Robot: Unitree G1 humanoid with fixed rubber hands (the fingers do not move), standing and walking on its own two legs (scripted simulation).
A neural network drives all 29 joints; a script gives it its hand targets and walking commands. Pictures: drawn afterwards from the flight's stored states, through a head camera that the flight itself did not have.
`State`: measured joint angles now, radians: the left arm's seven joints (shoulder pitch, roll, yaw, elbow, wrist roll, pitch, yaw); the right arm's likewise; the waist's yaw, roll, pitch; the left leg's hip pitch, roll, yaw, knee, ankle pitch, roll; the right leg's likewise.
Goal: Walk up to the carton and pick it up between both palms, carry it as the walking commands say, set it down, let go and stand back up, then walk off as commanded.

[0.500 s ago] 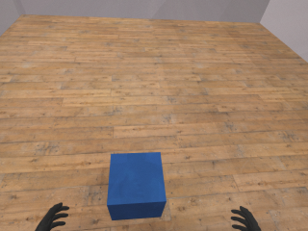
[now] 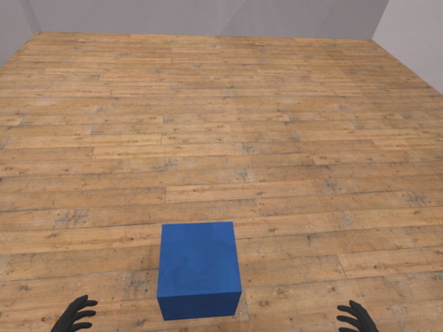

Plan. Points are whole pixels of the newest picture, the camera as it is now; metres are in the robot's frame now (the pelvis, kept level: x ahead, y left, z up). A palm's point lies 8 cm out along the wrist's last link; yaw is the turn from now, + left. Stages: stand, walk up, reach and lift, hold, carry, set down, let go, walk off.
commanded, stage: stand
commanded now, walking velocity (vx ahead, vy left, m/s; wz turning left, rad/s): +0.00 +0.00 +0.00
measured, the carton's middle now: (198, 270) +0.50 +0.07 -0.63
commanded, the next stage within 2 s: walk off in 0.88 s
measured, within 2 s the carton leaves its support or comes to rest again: neither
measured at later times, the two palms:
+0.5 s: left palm out of the picture +0.10 +0.29 -0.08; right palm out of the picture +0.11 -0.27 -0.07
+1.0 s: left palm out of the picture +0.09 +0.29 -0.09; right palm out of the picture +0.11 -0.27 -0.07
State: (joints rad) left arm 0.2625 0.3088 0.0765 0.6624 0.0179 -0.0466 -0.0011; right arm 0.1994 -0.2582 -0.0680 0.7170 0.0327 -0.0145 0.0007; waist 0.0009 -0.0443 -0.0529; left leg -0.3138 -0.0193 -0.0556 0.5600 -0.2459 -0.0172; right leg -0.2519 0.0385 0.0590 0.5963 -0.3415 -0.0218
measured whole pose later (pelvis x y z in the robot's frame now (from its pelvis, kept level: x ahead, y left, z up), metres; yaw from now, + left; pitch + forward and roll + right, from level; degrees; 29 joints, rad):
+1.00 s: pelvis -0.02 +0.01 +0.00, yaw +0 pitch -2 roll +0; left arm 0.26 0.32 0.08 0.73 0.02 -0.06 0.00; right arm 0.20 -0.28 -0.07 0.77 0.03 -0.03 0.00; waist 0.00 -0.03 -0.05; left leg -0.31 -0.02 -0.06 0.56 -0.21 -0.01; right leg -0.25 0.04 0.06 0.60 -0.31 -0.02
